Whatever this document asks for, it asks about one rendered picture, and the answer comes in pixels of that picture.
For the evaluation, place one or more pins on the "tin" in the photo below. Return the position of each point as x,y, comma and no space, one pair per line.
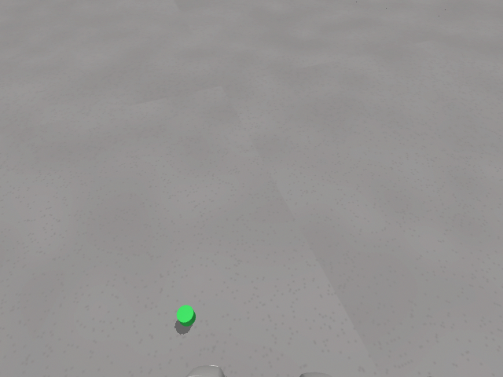
186,315

